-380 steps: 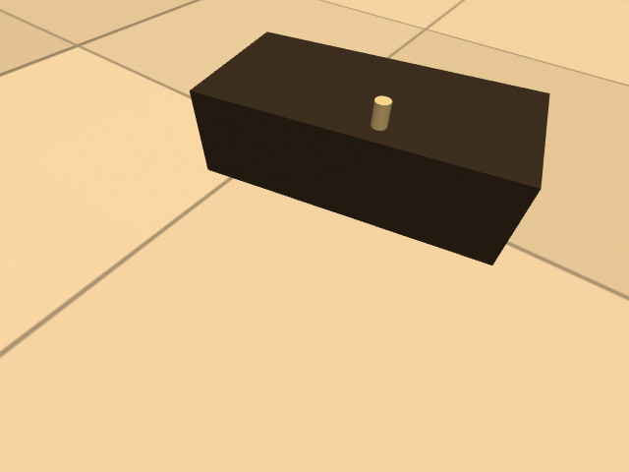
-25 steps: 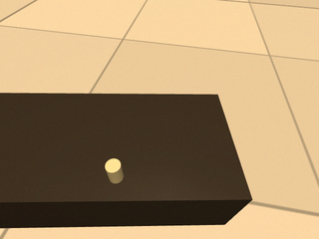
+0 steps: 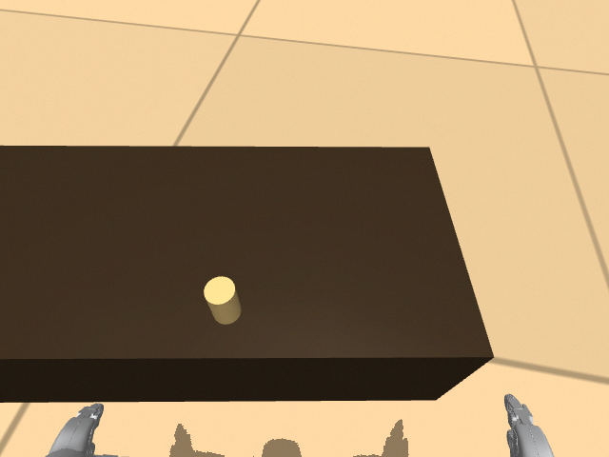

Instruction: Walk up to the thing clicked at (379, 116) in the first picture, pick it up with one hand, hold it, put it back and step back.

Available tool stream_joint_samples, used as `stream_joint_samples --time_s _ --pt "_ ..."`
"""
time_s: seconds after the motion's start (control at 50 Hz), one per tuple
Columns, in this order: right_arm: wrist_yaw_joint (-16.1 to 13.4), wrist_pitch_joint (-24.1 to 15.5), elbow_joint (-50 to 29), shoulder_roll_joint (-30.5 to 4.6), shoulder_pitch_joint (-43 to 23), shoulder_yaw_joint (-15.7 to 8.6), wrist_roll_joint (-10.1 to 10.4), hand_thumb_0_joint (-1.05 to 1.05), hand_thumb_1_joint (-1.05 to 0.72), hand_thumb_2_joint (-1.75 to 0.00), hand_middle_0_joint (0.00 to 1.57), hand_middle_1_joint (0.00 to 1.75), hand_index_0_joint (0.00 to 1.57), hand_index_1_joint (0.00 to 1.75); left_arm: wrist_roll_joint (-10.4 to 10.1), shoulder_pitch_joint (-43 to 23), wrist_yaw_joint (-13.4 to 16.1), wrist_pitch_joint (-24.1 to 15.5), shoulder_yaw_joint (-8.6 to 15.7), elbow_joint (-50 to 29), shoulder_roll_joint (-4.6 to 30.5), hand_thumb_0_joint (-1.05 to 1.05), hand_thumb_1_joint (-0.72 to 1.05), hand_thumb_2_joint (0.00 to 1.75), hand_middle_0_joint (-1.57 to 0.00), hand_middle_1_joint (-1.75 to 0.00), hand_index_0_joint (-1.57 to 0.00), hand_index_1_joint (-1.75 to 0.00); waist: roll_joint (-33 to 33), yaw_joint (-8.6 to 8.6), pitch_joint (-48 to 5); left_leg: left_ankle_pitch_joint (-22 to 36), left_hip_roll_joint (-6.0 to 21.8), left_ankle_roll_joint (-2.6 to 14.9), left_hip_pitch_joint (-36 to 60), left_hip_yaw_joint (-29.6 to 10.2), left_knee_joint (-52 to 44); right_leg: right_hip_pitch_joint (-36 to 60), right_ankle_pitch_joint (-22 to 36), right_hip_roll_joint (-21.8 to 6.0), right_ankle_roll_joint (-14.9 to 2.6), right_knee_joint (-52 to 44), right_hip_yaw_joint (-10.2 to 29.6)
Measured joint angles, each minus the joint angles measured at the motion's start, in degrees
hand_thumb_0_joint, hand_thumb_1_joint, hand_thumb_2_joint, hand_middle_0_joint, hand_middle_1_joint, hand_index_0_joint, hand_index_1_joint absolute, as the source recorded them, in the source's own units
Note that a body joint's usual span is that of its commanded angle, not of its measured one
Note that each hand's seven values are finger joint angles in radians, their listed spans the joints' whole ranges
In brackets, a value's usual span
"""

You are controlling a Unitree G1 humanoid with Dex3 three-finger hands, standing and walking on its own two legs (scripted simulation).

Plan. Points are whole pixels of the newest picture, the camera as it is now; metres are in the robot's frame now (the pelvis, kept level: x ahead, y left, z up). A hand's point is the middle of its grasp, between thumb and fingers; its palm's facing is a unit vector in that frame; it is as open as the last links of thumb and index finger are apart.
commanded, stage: go down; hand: left
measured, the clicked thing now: (223, 301) +0.45 +0.18 -0.29
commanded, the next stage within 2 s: none
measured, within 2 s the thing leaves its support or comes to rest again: neither
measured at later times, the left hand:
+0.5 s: hand (113, 439) +0.16 +0.26 -0.12, palm faces +0.05 -0.95 -0.32, open 17.5 cm
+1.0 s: hand (103, 439) +0.16 +0.27 -0.11, palm faces +0.07 -0.95 -0.31, open 17.6 cm
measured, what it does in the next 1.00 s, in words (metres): stands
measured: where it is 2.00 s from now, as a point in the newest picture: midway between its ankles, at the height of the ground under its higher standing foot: outside the picture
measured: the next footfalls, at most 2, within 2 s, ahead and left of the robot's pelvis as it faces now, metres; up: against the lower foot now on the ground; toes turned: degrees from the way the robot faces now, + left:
none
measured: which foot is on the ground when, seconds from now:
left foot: down 0.00-1.00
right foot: down 0.00-1.00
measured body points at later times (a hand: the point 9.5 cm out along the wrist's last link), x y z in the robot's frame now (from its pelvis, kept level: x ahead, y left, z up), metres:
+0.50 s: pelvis +0.01 +0.00 -0.01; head +0.06 +0.00 +0.44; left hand +0.16 +0.31 -0.09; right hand +0.17 -0.27 -0.10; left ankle +0.02 +0.12 -0.73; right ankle -0.02 -0.13 -0.73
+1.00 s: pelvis +0.01 +0.00 -0.02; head +0.05 +0.01 +0.43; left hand +0.16 +0.32 -0.08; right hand +0.17 -0.26 -0.09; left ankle +0.02 +0.12 -0.73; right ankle -0.02 -0.13 -0.73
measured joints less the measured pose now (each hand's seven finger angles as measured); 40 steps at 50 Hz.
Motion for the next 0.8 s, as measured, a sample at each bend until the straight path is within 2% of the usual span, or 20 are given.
stream_joint_samples --time_s 0.12,0.26,0.42,0.8 --pt "-1.4 -1.5 -0.7 0.5 0.3 -0.3 -0.7 0.0 0.36 -0.09 0.05 0.05 0.06 0.05 0.0 1.5 0.4 0.0 1.0 -3.7 0.0 0.0 -0.42 0.06 -0.1 -0.04 -0.08 -0.05 0.0 -0.15 -0.1 -1.2 0.0 0.04 -1.1 -0.1 2.0 -0.9 -1.1 -0.1 0.11 1.7 0.0" --pt "-2.1 -2.4 -2.5 1.0 0.7 -0.1 -0.9 -0.01 0.44 -0.07 0.05 0.05 0.06 0.05 -0.4 2.8 -0.4 1.6 1.2 -6.2 0.0 0.0 -0.53 0.03 -0.1 -0.05 -0.09 -0.06 0.2 -0.27 -1.5 -2.3 -0.1 0.11 -1.3 -0.3 3.1 -0.9 -2.0 -0.2 0.26 2.5 -0.2" --pt "-2.0 -2.7 -4.2 1.6 2.2 0.1 -0.7 -0.01 0.48 -0.05 0.05 0.05 0.06 0.05 -0.3 4.3 -1.7 3.2 1.5 -9.5 0.5 -0.01 -0.58 0.01 -0.1 -0.05 -0.1 -0.06 0.0 -0.11 -2.1 -3.3 -0.1 0.15 -1.9 -0.4 4.4 -1.3 -2.9 -0.3 0.36 3.5 -0.2" --pt "-2.7 -2.5 -10.0 2.3 5.4 0.8 -0.7 -0.01 0.49 -0.05 0.05 0.05 0.06 0.05 -1.1 7.4 -2.8 5.2 3.2 -16.4 1.1 -0.01 -0.59 0.01 -0.1 -0.05 -0.09 -0.06 0.0 -0.12 -3.2 -5.0 0.0 0.24 -4.1 -0.7 7.7 -3.1 -4.5 -0.3 0.52 6.4 -0.3"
